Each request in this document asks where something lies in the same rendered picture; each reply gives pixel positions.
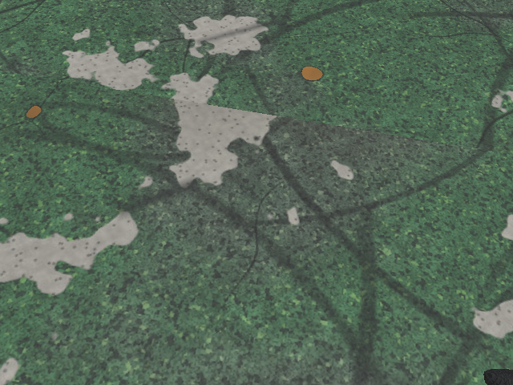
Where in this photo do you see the robot right hand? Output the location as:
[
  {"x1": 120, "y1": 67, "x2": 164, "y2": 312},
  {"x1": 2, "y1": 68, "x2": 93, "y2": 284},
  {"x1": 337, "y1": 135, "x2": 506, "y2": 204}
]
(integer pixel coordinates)
[{"x1": 483, "y1": 369, "x2": 513, "y2": 385}]

